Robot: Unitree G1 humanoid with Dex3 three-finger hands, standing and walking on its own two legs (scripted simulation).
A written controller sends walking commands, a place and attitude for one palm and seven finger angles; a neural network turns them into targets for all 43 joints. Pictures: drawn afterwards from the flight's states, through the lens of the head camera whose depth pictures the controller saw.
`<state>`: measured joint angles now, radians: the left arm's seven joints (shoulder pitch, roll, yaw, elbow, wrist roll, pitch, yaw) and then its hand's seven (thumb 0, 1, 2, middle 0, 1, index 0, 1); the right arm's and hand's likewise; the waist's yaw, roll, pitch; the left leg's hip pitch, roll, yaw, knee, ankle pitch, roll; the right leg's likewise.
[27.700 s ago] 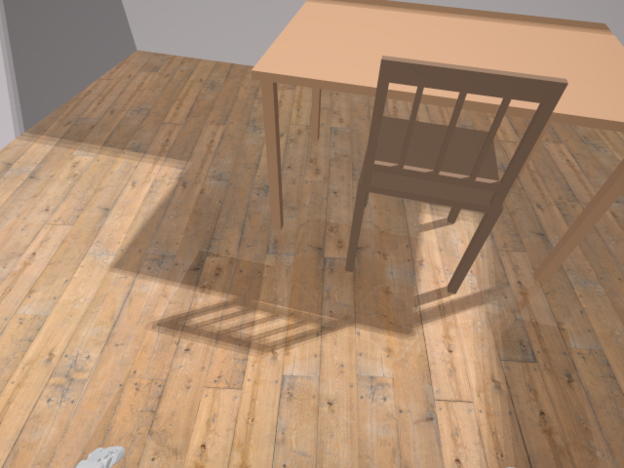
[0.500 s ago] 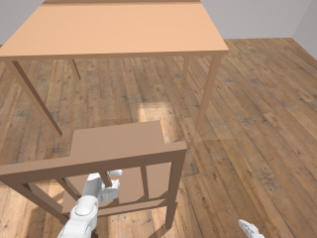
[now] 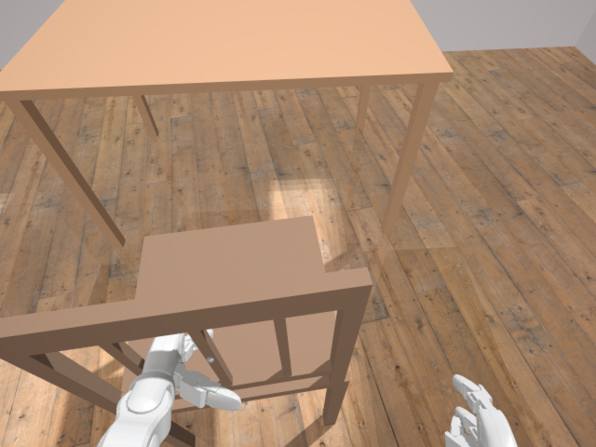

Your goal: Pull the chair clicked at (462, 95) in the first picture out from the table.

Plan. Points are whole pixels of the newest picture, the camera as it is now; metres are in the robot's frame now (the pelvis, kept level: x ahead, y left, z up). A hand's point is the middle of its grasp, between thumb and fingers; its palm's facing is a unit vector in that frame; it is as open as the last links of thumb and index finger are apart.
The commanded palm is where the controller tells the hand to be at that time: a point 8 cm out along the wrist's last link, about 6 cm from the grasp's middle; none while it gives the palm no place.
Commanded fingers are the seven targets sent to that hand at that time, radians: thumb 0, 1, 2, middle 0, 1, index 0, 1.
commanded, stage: open the thumb and straighten the fingers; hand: left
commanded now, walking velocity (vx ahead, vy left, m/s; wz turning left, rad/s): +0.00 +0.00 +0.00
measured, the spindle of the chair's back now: (213, 357) +0.26 +0.14 -0.06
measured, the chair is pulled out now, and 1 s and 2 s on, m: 0.57 0.57 0.56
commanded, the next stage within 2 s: draw the fingers out of the gap in 0.14 s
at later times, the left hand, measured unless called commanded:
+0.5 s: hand (197, 395) +0.20 +0.14 -0.04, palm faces -0.03 -0.99 -0.17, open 17.4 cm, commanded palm +0.19 +0.19 -0.02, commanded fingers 0.00 -0.55 0.20 0.00 0.00 0.00 0.00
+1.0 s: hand out of the picture +0.14 +0.13 -0.05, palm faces +0.00 -0.99 -0.17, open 17.4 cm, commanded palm +0.11 +0.19 -0.02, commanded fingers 0.00 -0.55 0.20 0.00 0.00 0.00 0.00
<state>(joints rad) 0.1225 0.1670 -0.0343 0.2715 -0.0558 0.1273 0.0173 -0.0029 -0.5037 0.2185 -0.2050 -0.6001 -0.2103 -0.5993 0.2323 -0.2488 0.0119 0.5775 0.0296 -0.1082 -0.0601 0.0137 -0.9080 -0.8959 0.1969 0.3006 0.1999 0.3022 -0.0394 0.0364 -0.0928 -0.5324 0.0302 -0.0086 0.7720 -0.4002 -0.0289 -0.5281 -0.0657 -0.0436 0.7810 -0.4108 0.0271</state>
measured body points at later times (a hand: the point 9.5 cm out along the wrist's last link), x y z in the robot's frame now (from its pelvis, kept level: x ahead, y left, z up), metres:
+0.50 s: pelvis +0.01 +0.00 -0.01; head +0.04 -0.01 +0.44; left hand +0.20 +0.20 -0.03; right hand +0.17 -0.25 -0.09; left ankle -0.01 +0.14 -0.71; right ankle -0.02 -0.13 -0.71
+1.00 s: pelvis -0.01 +0.00 -0.02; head +0.02 -0.01 +0.43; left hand +0.13 +0.19 -0.03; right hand +0.18 -0.24 -0.09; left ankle -0.01 +0.14 -0.71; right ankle -0.02 -0.13 -0.71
